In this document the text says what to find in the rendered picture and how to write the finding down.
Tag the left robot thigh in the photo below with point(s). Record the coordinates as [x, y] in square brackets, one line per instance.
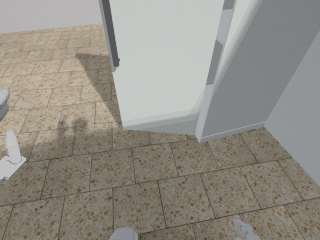
[124, 233]

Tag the robot right hand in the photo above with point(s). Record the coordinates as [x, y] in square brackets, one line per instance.
[246, 230]

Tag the robot left hand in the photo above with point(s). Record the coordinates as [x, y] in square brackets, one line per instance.
[9, 165]

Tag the fridge door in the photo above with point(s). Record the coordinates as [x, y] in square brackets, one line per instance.
[165, 49]

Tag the handle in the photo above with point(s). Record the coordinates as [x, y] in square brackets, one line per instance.
[110, 31]

